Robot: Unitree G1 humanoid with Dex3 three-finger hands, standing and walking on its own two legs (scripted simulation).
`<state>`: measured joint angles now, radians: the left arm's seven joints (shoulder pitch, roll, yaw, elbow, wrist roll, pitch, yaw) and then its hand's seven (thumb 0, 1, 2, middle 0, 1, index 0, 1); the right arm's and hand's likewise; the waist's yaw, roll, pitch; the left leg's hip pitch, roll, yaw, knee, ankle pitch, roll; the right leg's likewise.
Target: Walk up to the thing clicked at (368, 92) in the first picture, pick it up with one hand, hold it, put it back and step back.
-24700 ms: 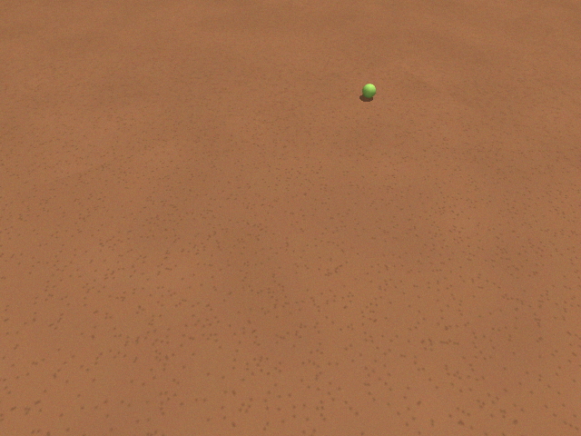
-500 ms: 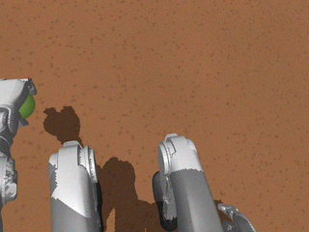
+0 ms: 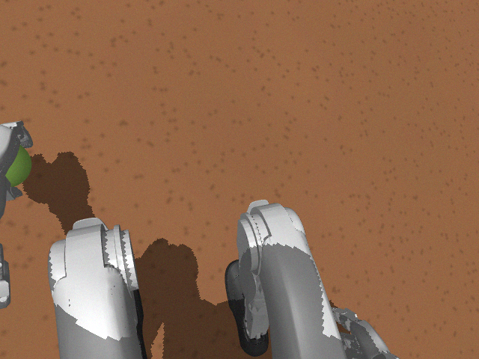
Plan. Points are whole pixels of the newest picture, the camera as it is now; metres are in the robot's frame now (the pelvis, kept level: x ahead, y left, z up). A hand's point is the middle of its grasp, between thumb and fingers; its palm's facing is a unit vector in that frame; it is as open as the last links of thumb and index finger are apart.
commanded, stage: rest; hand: left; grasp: from above
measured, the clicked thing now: (0, 163) +0.42 +0.34 -0.21
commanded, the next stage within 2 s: open in 1.28 s
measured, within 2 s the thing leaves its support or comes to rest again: rests again in 0.98 s
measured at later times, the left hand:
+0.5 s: hand (15, 173) +0.41 +0.33 -0.24, palm faces -0.45 -0.16 -0.88, open 10.1 cm
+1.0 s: hand (20, 175) +0.41 +0.33 -0.25, palm faces -0.45 -0.15 -0.88, open 10.1 cm
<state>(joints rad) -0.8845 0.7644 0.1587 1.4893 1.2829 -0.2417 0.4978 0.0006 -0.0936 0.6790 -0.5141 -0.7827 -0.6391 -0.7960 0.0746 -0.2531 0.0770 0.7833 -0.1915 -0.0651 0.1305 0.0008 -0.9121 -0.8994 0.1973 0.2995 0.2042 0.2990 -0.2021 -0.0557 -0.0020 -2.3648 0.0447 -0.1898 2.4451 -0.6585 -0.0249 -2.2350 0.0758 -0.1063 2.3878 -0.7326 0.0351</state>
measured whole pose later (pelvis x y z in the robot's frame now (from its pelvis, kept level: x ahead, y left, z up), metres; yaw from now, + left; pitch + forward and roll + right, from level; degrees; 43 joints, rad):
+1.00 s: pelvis +0.00 +0.00 -0.02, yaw -4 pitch +28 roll -11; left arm -0.88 0.89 0.20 1.64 1.28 -0.26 0.61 0.00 -0.10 0.70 -0.51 -0.79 -0.63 -0.81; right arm 0.04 -0.28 0.18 0.77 -0.27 -0.16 0.22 0.00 -0.90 -0.90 0.20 0.30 0.20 0.30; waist -0.27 -0.12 0.09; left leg -2.38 0.05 -0.26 2.56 -0.69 -0.03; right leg -2.23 0.11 -0.16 2.45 -0.73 0.05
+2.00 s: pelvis +0.00 +0.01 -0.02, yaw -5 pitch +27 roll -13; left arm -0.90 0.94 0.18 1.68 1.26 -0.26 0.64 0.00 -0.47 0.96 -0.11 -1.00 -0.12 -1.00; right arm 0.02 -0.30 0.23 0.74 -0.29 -0.20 0.25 0.00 -0.89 -0.90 0.20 0.30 0.21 0.30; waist -0.28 -0.14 0.12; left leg -2.36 0.05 -0.29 2.56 -0.70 -0.02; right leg -2.20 0.11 -0.18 2.42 -0.73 0.06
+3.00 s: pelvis -0.02 +0.00 +0.05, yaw +2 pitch +32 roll -8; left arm -0.87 0.74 0.00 1.28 1.13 -0.18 0.18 0.00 -0.50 0.99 -0.08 -1.01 -0.09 -1.01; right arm 0.11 -0.30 0.07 0.68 -0.09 -0.03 0.14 0.00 -0.90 -0.90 0.20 0.30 0.20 0.30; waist -0.15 -0.01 -0.08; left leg -2.21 0.05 -0.15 2.26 -0.62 -0.01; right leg -2.09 0.07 -0.09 2.21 -0.69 0.03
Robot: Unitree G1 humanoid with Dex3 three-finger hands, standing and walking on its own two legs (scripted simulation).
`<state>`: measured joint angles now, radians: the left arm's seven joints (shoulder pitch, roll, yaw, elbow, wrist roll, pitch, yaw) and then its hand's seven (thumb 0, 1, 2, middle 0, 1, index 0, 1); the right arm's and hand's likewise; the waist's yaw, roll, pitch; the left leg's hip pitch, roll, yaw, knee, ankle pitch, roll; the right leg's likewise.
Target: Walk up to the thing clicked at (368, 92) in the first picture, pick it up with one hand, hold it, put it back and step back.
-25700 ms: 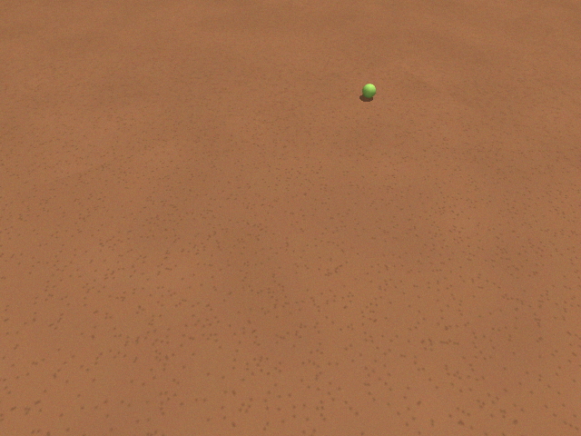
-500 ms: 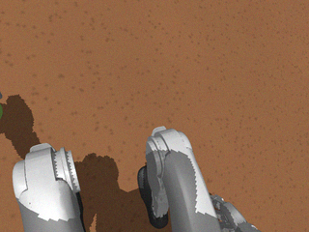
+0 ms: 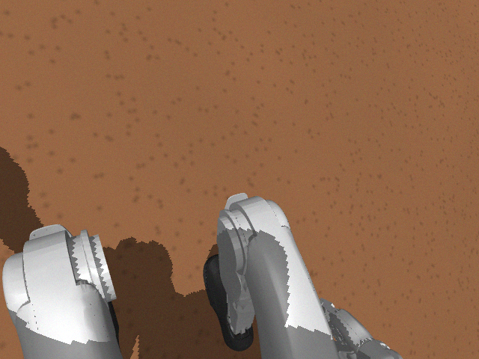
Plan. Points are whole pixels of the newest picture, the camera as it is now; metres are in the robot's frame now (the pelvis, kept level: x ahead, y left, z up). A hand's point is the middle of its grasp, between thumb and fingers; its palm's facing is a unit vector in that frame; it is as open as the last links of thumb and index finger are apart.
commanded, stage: rest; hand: left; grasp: from above
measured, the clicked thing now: out of the picture +0.40 +0.36 -0.25
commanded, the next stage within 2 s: open in 0.28 s
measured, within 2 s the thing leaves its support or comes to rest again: neither
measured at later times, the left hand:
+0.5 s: hand out of the picture +0.39 +0.35 -0.24, palm faces -0.44 -0.19 -0.88, open 10.1 cm
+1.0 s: hand out of the picture +0.39 +0.35 -0.24, palm faces -0.43 -0.19 -0.88, open 13.8 cm
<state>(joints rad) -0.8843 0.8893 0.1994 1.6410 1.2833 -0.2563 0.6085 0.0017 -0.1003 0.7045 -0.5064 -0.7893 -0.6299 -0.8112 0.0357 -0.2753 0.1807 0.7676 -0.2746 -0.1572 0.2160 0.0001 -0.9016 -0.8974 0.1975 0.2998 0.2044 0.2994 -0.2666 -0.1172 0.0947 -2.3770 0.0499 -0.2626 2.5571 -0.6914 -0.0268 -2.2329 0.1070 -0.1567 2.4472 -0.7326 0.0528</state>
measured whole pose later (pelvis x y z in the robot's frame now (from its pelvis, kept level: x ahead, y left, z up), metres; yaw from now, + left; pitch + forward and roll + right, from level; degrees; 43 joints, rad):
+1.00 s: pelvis +0.00 +0.00 +0.00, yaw -1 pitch +27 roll -13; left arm -0.90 0.94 0.18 1.68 1.26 -0.26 0.64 0.00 -0.47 0.96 -0.11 -1.00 -0.12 -1.00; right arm 0.02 -0.30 0.23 0.74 -0.29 -0.20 0.25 0.00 -0.89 -0.90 0.20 0.30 0.21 0.30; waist -0.28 -0.14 0.12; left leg -2.36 0.05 -0.29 2.56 -0.70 -0.02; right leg -2.20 0.11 -0.18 2.42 -0.73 0.06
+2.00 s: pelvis -0.02 -0.01 +0.08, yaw +6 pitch +32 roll -8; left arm -0.87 0.74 0.00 1.28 1.13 -0.18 0.18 0.00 -0.50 0.99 -0.08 -1.01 -0.09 -1.01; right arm 0.11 -0.30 0.07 0.68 -0.09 -0.03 0.14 0.00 -0.90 -0.90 0.20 0.30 0.20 0.30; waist -0.15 -0.01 -0.08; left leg -2.21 0.05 -0.15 2.26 -0.62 -0.01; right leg -2.09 0.07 -0.09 2.21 -0.69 0.03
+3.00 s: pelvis +0.00 +0.00 +0.25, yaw +11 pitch +28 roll -6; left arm -0.04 0.42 0.03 0.28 0.39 0.16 0.04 0.00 0.83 0.89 -0.21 -0.31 -0.21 -0.31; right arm 0.05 -0.26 -0.02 0.58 0.03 -0.05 -0.01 0.01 -0.90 -0.90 0.20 0.30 0.20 0.30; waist -0.03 0.02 -0.18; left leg -1.63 0.03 -0.09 1.74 -0.59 0.00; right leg -1.52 0.02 -0.06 1.69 -0.66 0.03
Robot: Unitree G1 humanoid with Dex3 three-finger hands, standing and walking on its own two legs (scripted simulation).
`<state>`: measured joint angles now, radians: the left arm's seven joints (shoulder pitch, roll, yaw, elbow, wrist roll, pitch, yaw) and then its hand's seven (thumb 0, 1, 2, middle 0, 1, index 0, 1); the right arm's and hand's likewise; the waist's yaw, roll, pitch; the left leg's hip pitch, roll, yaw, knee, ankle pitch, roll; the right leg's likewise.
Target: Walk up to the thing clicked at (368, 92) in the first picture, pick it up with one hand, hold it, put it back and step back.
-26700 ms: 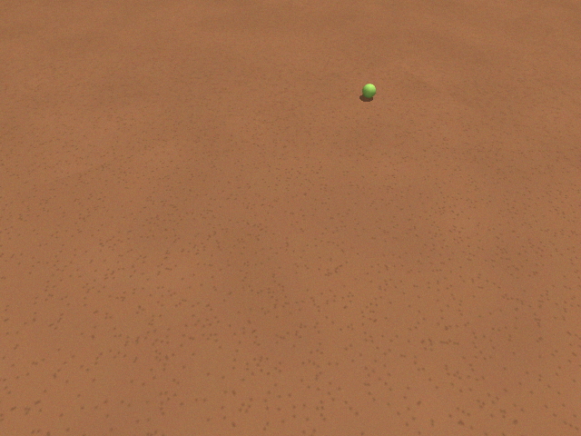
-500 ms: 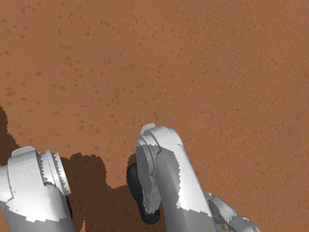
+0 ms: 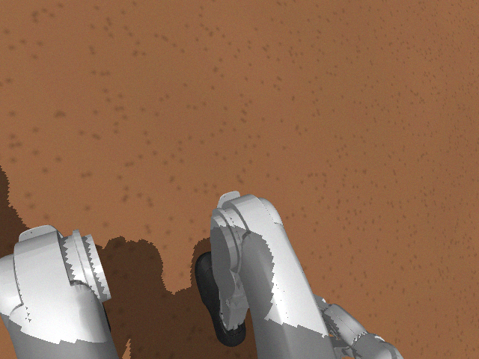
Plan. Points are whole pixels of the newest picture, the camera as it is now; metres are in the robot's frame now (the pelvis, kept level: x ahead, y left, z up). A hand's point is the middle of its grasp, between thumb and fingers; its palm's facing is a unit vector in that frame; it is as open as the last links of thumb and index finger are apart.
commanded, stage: open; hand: left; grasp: from above
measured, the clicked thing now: out of the picture +0.39 +0.37 -0.26
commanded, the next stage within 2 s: withdraw in 0.20 s
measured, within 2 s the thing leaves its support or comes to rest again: neither
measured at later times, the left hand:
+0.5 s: hand out of the picture +0.40 +0.36 -0.22, palm faces -0.36 -0.17 -0.92, open 13.9 cm
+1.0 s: hand out of the picture +0.37 +0.37 -0.06, palm faces -0.50 -0.15 -0.86, open 14.0 cm
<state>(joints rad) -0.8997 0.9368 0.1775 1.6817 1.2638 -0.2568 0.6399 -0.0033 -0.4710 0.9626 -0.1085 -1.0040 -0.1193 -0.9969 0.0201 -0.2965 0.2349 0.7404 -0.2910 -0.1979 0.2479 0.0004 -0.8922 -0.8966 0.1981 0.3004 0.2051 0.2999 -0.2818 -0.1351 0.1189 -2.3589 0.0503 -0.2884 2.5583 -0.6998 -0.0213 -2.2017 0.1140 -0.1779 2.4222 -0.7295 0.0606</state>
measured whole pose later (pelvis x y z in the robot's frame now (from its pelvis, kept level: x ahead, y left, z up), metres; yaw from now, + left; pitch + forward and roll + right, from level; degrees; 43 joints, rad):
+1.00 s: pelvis -0.01 -0.01 +0.07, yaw +7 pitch +32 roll -8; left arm -0.87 0.74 0.00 1.28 1.13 -0.18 0.18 0.00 -0.50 0.99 -0.08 -1.01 -0.09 -1.01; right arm 0.11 -0.30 0.07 0.68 -0.09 -0.03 0.14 0.00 -0.90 -0.90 0.20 0.30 0.20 0.30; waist -0.15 -0.01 -0.08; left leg -2.21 0.05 -0.15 2.26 -0.62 -0.01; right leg -2.09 0.07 -0.09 2.21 -0.69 0.03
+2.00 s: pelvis +0.00 +0.00 +0.24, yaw +13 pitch +28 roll -6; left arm -0.04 0.42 0.03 0.28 0.39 0.16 0.04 0.00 0.83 0.89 -0.21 -0.31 -0.21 -0.31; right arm 0.05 -0.26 -0.02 0.58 0.03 -0.05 -0.01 0.01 -0.90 -0.90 0.20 0.30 0.20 0.30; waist -0.03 0.02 -0.18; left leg -1.63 0.03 -0.09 1.74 -0.59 0.00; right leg -1.52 0.02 -0.06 1.69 -0.66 0.03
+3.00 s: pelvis +0.08 +0.02 +0.42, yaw +17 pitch +10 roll -3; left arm 0.50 0.22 0.03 -0.12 -0.05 0.45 0.02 0.01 0.91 0.90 -0.20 -0.30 -0.20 -0.30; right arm 0.27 -0.22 0.04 0.52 0.00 -0.22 -0.17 0.01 -0.90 -0.90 0.20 0.30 0.21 0.30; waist -0.04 0.04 -0.15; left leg -0.71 0.02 -0.06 1.01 -0.48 -0.01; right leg -0.60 0.00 -0.05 0.94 -0.51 0.02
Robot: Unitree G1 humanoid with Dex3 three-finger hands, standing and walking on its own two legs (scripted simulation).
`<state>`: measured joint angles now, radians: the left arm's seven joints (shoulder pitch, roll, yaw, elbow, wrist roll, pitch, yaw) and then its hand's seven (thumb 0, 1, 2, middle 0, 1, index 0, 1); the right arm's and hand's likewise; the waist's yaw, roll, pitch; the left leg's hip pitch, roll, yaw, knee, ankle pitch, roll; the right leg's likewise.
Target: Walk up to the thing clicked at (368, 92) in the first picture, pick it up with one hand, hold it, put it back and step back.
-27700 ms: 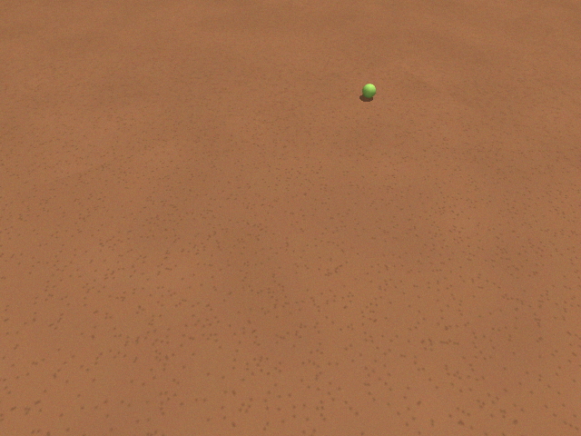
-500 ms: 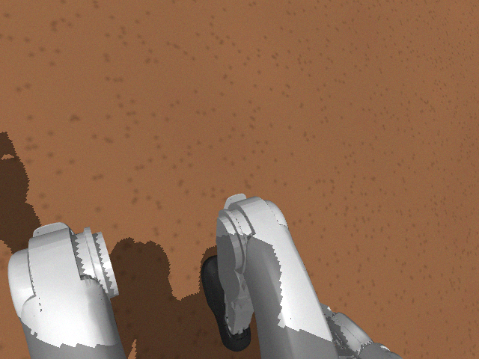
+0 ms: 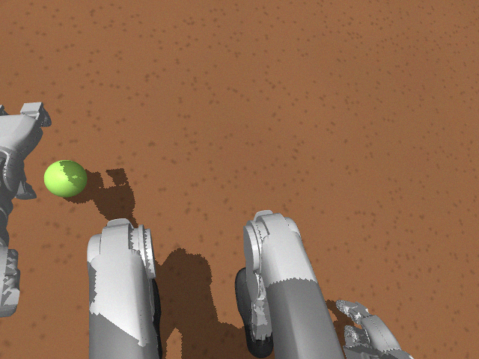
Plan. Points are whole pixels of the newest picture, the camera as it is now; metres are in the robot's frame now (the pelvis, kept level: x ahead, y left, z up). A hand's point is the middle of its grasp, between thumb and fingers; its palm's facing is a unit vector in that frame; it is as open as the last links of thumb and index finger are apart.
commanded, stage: withdraw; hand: left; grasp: from above
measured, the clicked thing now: (66, 178) +0.45 +0.33 -0.33
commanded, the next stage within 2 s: home in 0.22 s
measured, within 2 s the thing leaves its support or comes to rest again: neither
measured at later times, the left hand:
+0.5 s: hand (24, 157) +0.44 +0.33 -0.15, palm faces -0.35 -0.09 -0.93, open 13.2 cm
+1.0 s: hand out of the picture +0.28 +0.28 +0.07, palm faces -0.15 -0.76 -0.63, open 7.6 cm
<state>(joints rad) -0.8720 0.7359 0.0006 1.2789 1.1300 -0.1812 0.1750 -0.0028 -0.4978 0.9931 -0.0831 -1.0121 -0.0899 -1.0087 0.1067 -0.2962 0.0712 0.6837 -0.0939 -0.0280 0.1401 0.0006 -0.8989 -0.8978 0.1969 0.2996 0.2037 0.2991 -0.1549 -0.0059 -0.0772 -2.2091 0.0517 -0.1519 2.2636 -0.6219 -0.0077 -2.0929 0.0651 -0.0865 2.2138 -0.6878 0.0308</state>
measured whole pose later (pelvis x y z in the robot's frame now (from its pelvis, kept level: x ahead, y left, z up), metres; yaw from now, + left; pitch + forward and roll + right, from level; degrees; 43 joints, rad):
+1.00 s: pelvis +0.02 +0.01 +0.17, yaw +6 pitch +28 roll -6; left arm -0.04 0.42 0.03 0.28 0.39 0.16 0.04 0.00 0.83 0.89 -0.21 -0.31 -0.21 -0.31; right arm 0.05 -0.26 -0.02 0.58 0.03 -0.05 -0.01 0.01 -0.90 -0.90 0.20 0.30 0.20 0.30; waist -0.03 0.02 -0.18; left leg -1.63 0.03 -0.09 1.74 -0.59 0.00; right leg -1.52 0.02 -0.06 1.69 -0.66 0.03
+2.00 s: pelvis +0.10 +0.01 +0.34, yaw +10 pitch +10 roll -3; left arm 0.50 0.22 0.03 -0.12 -0.05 0.45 0.02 0.01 0.91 0.90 -0.20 -0.30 -0.20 -0.30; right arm 0.27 -0.22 0.04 0.52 0.00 -0.22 -0.17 0.01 -0.90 -0.90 0.20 0.30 0.21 0.30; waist -0.04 0.04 -0.15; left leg -0.71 0.02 -0.06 1.01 -0.48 -0.01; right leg -0.60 0.00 -0.05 0.94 -0.51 0.02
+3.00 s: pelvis +0.10 +0.02 +0.34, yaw +10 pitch +11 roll -3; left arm 0.50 0.23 0.03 -0.13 -0.05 0.45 0.02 0.01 0.91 0.90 -0.20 -0.30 -0.20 -0.30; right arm 0.28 -0.22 0.03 0.53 0.00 -0.22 -0.17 0.01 -0.90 -0.90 0.20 0.30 0.21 0.30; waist -0.04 0.05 -0.16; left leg -0.72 0.03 -0.05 1.01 -0.48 -0.01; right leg -0.61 0.00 -0.04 0.95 -0.52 0.02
